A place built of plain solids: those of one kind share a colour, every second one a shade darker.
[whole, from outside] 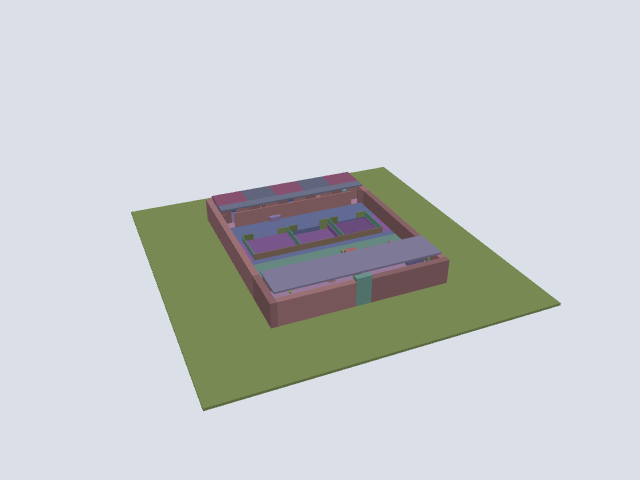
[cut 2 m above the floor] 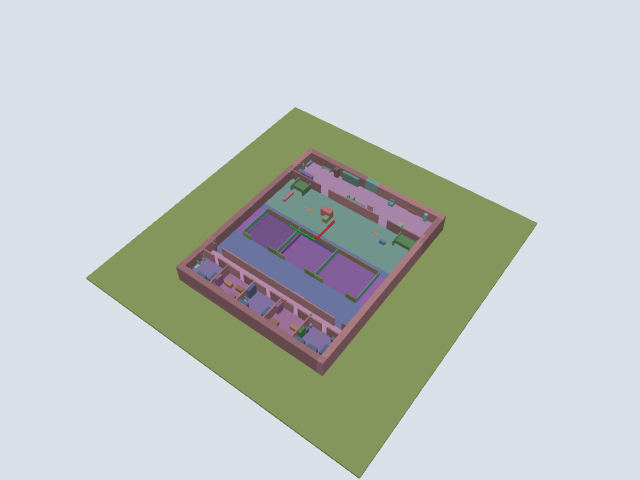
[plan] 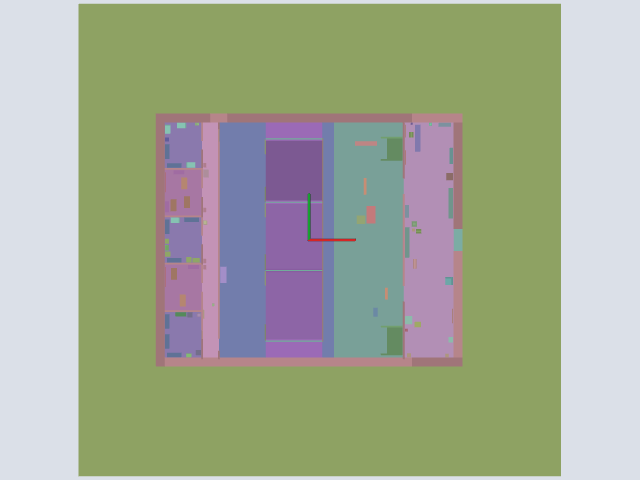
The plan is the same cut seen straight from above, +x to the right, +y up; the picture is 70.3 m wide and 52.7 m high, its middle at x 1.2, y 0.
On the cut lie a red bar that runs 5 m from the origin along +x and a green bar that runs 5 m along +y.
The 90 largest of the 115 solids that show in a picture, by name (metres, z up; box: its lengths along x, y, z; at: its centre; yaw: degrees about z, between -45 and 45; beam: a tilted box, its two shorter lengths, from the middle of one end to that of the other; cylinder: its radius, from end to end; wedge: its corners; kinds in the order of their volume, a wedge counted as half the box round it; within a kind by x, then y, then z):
{
 "ground_under_all_1": {"box": [52.99, 51.9, 0.4], "at": [1.18, 0.0, -0.75]},
 "wall_1": {"box": [1.0, 7.0, 4.06], "at": [-16.35, -10.4, 1.43]},
 "wall_2": {"box": [1.0, 7.0, 4.06], "at": [-16.35, -5.2, 1.43]},
 "wall_3": {"box": [1.0, 7.0, 4.06], "at": [-16.35, 0.0, 1.43]},
 "wall_4": {"box": [1.0, 7.0, 4.06], "at": [-16.35, 5.2, 1.43]},
 "wall_5": {"box": [1.0, 7.0, 4.06], "at": [-16.35, 10.4, 1.43]},
 "wall_6": {"box": [6.0, 1.0, 4.06], "at": [-13.85, -13.4, 1.43]},
 "wall_7": {"box": [4.4, 0.2, 4.06], "at": [-13.85, -7.8, 1.43]},
 "wall_8": {"box": [4.4, 0.2, 4.06], "at": [-13.85, -2.6, 1.43]},
 "wall_9": {"box": [4.4, 0.2, 4.06], "at": [-13.85, 2.6, 1.43]},
 "wall_10": {"box": [4.4, 0.2, 4.06], "at": [-13.85, 7.8, 1.43]},
 "wall_11": {"box": [6.0, 1.0, 4.06], "at": [-13.85, 13.4, 1.43]},
 "wall_12": {"box": [0.2, 2.23, 4.06], "at": [-11.74, -11.99, 1.43]},
 "wall_13": {"box": [0.2, 2.23, 4.06], "at": [-11.74, -8.81, 1.43]},
 "wall_14": {"box": [0.2, 4.25, 4.06], "at": [-11.74, -7.8, 1.43]},
 "wall_15": {"box": [0.2, 2.23, 4.06], "at": [-11.74, -6.79, 1.43]},
 "wall_16": {"box": [0.2, 2.23, 4.06], "at": [-11.74, -3.61, 1.43]},
 "wall_17": {"box": [0.2, 4.25, 4.06], "at": [-11.74, -2.6, 1.43]},
 "wall_18": {"box": [0.2, 2.23, 4.06], "at": [-11.74, -1.59, 1.43]},
 "wall_19": {"box": [0.2, 2.23, 4.06], "at": [-11.74, 1.59, 1.43]},
 "wall_20": {"box": [0.2, 2.23, 4.06], "at": [-11.74, 3.61, 1.43]},
 "wall_21": {"box": [0.2, 2.23, 4.06], "at": [-11.74, 6.79, 1.43]},
 "wall_22": {"box": [0.2, 2.23, 4.06], "at": [-11.74, 8.81, 1.43]},
 "wall_23": {"box": [0.2, 2.23, 4.06], "at": [-11.74, 11.99, 1.43]},
 "wall_24": {"box": [3.65, 1.0, 4.06], "at": [-10.82, -13.4, 1.43]},
 "wall_25": {"box": [3.65, 1.0, 4.06], "at": [-10.82, 13.4, 1.43]},
 "wall_26": {"box": [0.2, 21.7, 4.06], "at": [-9.89, 0.0, 1.43]},
 "wall_27": {"box": [0.2, 0.95, 4.06], "at": [-9.89, 12.63, 1.43]},
 "wall_28": {"box": [22.09, 1.0, 4.06], "at": [0.25, -13.4, 1.43]},
 "wall_29": {"box": [22.09, 1.0, 4.06], "at": [0.25, 13.4, 1.43]},
 "wall_30": {"box": [0.2, 6.36, 4.06], "at": [10.39, -9.92, 1.43]},
 "wall_31": {"box": [0.2, 10.08, 4.06], "at": [10.39, 0.0, 1.43]},
 "wall_32": {"box": [0.2, 6.36, 4.06], "at": [10.39, 9.92, 1.43]},
 "wall_33": {"box": [7.35, 1.0, 4.06], "at": [13.17, -13.4, 1.43]},
 "wall_34": {"box": [7.35, 1.0, 4.06], "at": [13.17, 13.4, 1.43]},
 "wall_35": {"box": [1.0, 12.7, 4.06], "at": [16.35, -7.55, 1.43]},
 "wall_36": {"box": [1.0, 12.7, 4.06], "at": [16.35, 7.55, 1.43]},
 "floor_yard_1": {"box": [7.65, 26.0, 1.41], "at": [6.57, 0.0, 0.1]},
 "floor_walkway_1": {"box": [5.15, 26.0, 1.41], "at": [-7.32, 0.0, 0.1]},
 "floor_walkway_2": {"box": [1.3, 26.0, 1.41], "at": [2.1, 0.0, 0.1]},
 "floor_lobby_1": {"box": [5.55, 26.0, 1.41], "at": [13.17, 0.0, 0.1]},
 "floor_plot_1": {"box": [6.19, 7.35, 1.41], "at": [-1.65, -7.22, 0.1]},
 "floor_plot_2": {"box": [6.19, 7.1, 0.6], "at": [-1.65, 0.4, -0.3]},
 "floor_plot_3": {"box": [6.19, 6.55, 1.18], "at": [-1.65, 7.62, -0.01]},
 "floor_store_1": {"box": [4.2, 5.2, 1.41], "at": [-13.85, -10.4, 0.1]},
 "floor_store_2": {"box": [4.2, 5.2, 1.41], "at": [-13.85, 0.0, 0.1]},
 "floor_store_3": {"box": [4.2, 5.2, 1.41], "at": [-13.85, 10.4, 0.1]},
 "floor_back_corridor_1": {"box": [1.85, 26.0, 1.41], "at": [-10.82, 0.0, 0.1]},
 "floor_class_1": {"box": [4.2, 5.2, 1.41], "at": [-13.85, -5.2, 0.1]},
 "floor_class_2": {"box": [4.2, 5.2, 1.41], "at": [-13.85, 5.2, 0.1]},
 "floor_baulk_1": {"box": [6.19, 2.1, 1.41], "at": [-1.65, -11.95, 0.1]},
 "floor_baulk_2": {"box": [6.19, 0.4, 1.41], "at": [-1.65, -3.35, 0.1]},
 "floor_baulk_3": {"box": [6.19, 0.4, 1.41], "at": [-1.65, 4.15, 0.1]},
 "floor_baulk_4": {"box": [6.19, 2.1, 1.41], "at": [-1.65, 11.95, 0.1]},
 "ceil_lobby_1": {"box": [5.55, 26.0, 0.3], "at": [13.17, 0.0, 4.36]},
 "ceil_store_1": {"box": [4.2, 5.2, 0.3], "at": [-13.85, -10.4, 4.21]},
 "ceil_store_2": {"box": [4.2, 5.2, 0.3], "at": [-13.85, 0.0, 4.21]},
 "ceil_store_3": {"box": [4.2, 5.2, 0.3], "at": [-13.85, 10.4, 4.21]},
 "ceil_back_corridor_1": {"box": [1.85, 26.0, 0.3], "at": [-10.82, 0.0, 4.21]},
 "ceil_class_1": {"box": [4.2, 5.2, 0.3], "at": [-13.85, -5.2, 4.21]},
 "ceil_class_2": {"box": [4.2, 5.2, 0.3], "at": [-13.85, 5.2, 4.21]},
 "shelves_store_1": {"box": [0.5, 1.6, 2.0], "at": [-15.56, -11.15, 1.81]},
 "shelves_store_2": {"box": [0.5, 1.6, 2.0], "at": [-15.56, -8.95, 1.81]},
 "shelves_store_3": {"box": [0.5, 1.6, 2.0], "at": [-15.56, 1.45, 1.81]},
 "shelves_store_4": {"box": [0.5, 1.6, 2.0], "at": [-15.56, 9.7, 1.81]},
 "shelves_store_5": {"box": [1.6, 0.5, 2.0], "at": [-14.79, -12.62, 1.81]},
 "shelves_store_6": {"box": [1.6, 0.5, 2.0], "at": [-14.79, -2.22, 1.81]},
 "shelves_store_7": {"box": [1.6, 0.5, 2.0], "at": [-14.79, 8.18, 1.81]},
 "shelves_store_8": {"box": [1.6, 0.5, 2.0], "at": [-12.89, 2.22, 1.81]},
 "door_leaf_1": {"box": [0.97, 2.4, 4.68], "at": [16.36, 0.0, 1.74]},
 "rail_baulk_1": {"box": [6.19, 0.12, 2.46], "at": [-1.65, -11.1, 0.63]},
 "rail_baulk_2": {"box": [6.19, 0.12, 2.46], "at": [-1.65, -3.35, 0.63]},
 "rail_baulk_3": {"box": [6.19, 0.12, 2.46], "at": [-1.65, 4.15, 0.63]},
 "rail_baulk_4": {"box": [6.19, 0.12, 2.46], "at": [-1.65, 11.1, 0.63]},
 "rail_far_1": {"box": [0.12, 22.32, 2.46], "at": [1.5, 0.0, 0.63]},
 "bay_hall_1": {"box": [1.7, 2.85, 0.7], "at": [9.41, -11.03, 1.16]},
 "bay_hall_2": {"box": [1.7, 2.25, 0.7], "at": [9.41, 10.03, 1.16]},
 "lockers_lobby_1": {"box": [0.5, 3.35, 1.8], "at": [10.78, -0.28, 1.71]},
 "lockers_lobby_2": {"box": [0.5, 3.35, 1.8], "at": [15.56, 4.03, 1.71]},
 "cupboard_class_1": {"box": [0.45, 1.2, 1.91], "at": [-15.59, 3.65, 1.76]},
 "cupboard_class_2": {"box": [1.2, 0.45, 1.91], "at": [-14.29, 7.45, 1.76]},
 "cupboard_class_3": {"box": [1.2, 0.45, 1.91], "at": [-12.7, -2.96, 1.76]},
 "roller_hall_1": {"box": [1.0, 1.9, 1.5], "at": [6.79, 2.77, 1.56]},
 "desk_lobby_1": {"box": [0.6, 2.95, 1.05], "at": [11.93, 11.18, 1.33]},
 "machine_lobby_1": {"box": [0.8, 0.9, 1.73], "at": [10.93, -8.8, 1.77]},
 "workbench_walkway_1": {"box": [0.7, 1.8, 0.91], "at": [-9.41, -3.83, 1.26]},
 "drinks_machine_lobby_1": {"box": [0.75, 0.8, 1.85], "at": [15.44, 6.95, 1.73]},
 "lockers_store_1": {"box": [1.2, 0.48, 1.8], "at": [-14.1, -8.17, 1.71]},
 "step_cable_cover_1": {"box": [0.3, 1.85, 1.46], "at": [6.16, 5.89, 0.13]},
 "big_bag_hall_1": {"box": [0.92, 0.92, 0.91], "at": [5.71, 2.22, 1.26]}
}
